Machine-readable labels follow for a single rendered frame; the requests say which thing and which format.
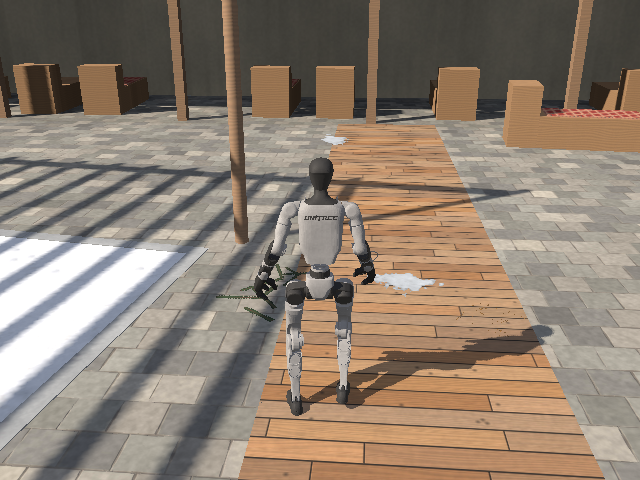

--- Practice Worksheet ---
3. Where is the left robot hand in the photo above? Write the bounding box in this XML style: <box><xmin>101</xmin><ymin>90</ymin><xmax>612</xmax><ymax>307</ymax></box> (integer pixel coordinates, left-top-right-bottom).
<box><xmin>254</xmin><ymin>275</ymin><xmax>277</xmax><ymax>300</ymax></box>

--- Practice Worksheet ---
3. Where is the robot right forearm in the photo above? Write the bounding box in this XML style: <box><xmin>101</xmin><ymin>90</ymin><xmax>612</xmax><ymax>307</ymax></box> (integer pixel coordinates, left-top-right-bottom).
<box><xmin>357</xmin><ymin>240</ymin><xmax>374</xmax><ymax>272</ymax></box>

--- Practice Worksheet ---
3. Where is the robot left upper arm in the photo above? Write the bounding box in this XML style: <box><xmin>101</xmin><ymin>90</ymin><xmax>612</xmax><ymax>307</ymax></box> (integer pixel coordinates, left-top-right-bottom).
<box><xmin>270</xmin><ymin>201</ymin><xmax>300</xmax><ymax>256</ymax></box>

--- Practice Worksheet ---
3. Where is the robot right upper arm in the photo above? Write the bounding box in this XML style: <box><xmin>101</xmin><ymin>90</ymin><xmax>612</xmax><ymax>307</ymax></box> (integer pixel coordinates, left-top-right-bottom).
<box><xmin>341</xmin><ymin>201</ymin><xmax>368</xmax><ymax>256</ymax></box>

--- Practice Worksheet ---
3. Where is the right robot thigh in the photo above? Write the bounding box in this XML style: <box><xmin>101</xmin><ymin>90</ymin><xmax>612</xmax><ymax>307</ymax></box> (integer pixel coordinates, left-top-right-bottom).
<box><xmin>333</xmin><ymin>278</ymin><xmax>354</xmax><ymax>339</ymax></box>

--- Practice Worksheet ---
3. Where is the robot left forearm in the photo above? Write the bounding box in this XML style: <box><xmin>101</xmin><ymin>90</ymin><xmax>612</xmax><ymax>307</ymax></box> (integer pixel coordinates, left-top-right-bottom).
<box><xmin>257</xmin><ymin>240</ymin><xmax>280</xmax><ymax>280</ymax></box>

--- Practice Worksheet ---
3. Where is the right robot foot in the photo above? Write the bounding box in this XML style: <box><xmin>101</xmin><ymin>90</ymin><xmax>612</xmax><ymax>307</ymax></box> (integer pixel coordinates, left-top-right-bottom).
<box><xmin>336</xmin><ymin>381</ymin><xmax>350</xmax><ymax>404</ymax></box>

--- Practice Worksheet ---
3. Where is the right robot hand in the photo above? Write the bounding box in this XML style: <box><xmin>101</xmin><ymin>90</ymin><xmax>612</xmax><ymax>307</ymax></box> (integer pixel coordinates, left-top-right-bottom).
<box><xmin>353</xmin><ymin>267</ymin><xmax>376</xmax><ymax>285</ymax></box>

